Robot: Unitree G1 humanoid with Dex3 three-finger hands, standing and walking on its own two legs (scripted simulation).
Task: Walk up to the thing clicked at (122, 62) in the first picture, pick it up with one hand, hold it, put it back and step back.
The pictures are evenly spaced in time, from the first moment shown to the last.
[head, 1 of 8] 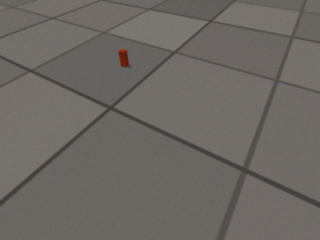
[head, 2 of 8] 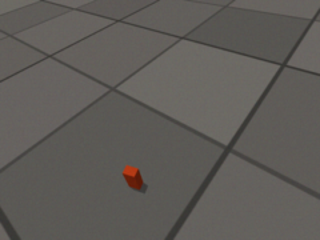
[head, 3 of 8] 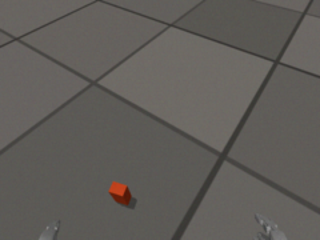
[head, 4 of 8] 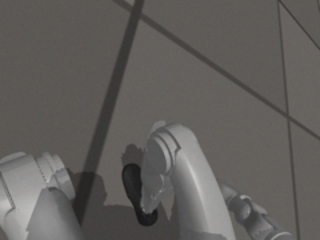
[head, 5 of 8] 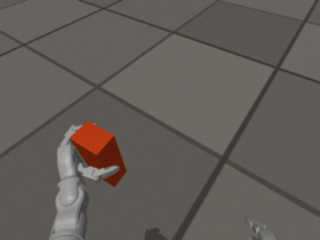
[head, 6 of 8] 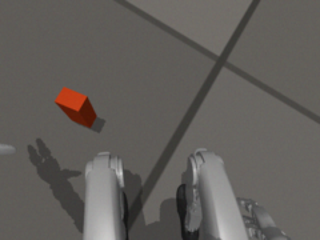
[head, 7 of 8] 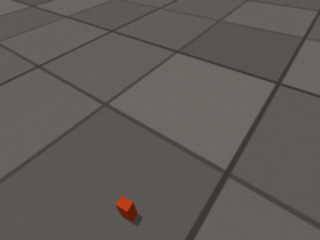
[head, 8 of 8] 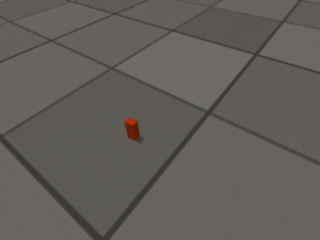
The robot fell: no
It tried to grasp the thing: yes
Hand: left
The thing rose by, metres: 0.66
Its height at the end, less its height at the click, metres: +0.00
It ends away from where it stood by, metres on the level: 0.01
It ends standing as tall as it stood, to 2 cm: yes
